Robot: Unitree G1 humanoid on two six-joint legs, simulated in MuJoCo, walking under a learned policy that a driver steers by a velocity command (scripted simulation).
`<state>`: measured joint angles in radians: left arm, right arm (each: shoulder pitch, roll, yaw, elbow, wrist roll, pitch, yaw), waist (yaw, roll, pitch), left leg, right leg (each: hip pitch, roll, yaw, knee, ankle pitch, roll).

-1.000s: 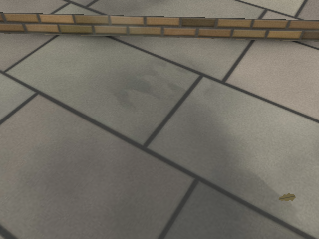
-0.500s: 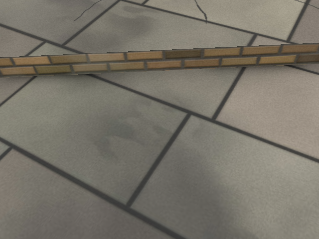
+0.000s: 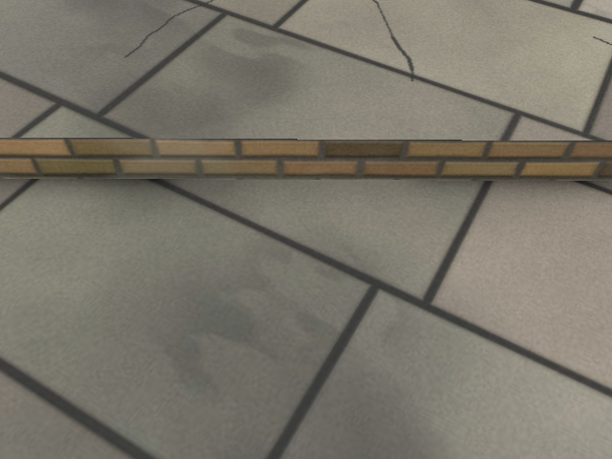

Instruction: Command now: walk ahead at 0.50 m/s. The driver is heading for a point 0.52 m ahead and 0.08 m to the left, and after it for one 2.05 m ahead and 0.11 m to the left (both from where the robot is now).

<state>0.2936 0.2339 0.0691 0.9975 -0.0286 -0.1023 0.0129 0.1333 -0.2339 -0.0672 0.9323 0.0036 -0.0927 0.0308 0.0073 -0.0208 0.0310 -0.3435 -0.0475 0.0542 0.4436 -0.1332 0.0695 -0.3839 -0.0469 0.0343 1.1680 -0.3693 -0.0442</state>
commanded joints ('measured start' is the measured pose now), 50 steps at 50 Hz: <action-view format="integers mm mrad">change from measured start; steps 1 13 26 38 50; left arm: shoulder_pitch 8 -347 -281 -300 -301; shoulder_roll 77 31 109 198 146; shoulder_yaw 29 1 -3 29 49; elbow -57 -162 -133 -113 -123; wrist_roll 6 21 51 23 25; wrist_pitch -3 8 47 100 98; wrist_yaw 8 -22 2 51 50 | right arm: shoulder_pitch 61 250 206 114 77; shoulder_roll -71 -127 -96 -111 -174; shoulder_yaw -10 -5 -20 -47 -47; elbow -14 81 46 -70 -147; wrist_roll -13 -2 18 9 1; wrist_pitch -15 13 112 151 79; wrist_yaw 1 -45 -77 -54 -75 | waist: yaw -4 -69 -39 -48 -3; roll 93 85 -75 -97 135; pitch -92 12 -123 -117 -114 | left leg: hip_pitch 248 235 -116 29 256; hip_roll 275 193 113 109 259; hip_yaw -321 -76 -112 4 -345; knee -260 -249 709 295 -133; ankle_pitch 114 495 -392 -211 230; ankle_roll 166 85 -115 -63 136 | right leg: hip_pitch -218 -153 119 130 -286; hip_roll -104 -7 -246 -282 35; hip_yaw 46 -54 133 -47 26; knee -6 -612 -906 -934 -99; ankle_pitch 100 536 397 179 60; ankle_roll -10 24 -185 -151 89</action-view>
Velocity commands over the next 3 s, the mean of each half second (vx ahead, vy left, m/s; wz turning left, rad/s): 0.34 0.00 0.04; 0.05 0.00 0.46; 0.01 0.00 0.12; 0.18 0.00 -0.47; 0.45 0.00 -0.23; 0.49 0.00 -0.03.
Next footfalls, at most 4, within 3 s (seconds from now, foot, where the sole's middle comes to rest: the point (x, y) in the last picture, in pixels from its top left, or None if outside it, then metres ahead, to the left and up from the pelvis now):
0.38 right None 0.39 -0.12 -0.77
0.82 left None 0.29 0.11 -0.77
1.28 right None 0.38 -0.10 -0.77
2.00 right None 0.43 -0.16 -0.77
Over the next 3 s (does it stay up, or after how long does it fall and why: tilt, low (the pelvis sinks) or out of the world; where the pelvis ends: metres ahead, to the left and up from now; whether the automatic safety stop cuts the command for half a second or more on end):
stays up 0.88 -0.12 -0.01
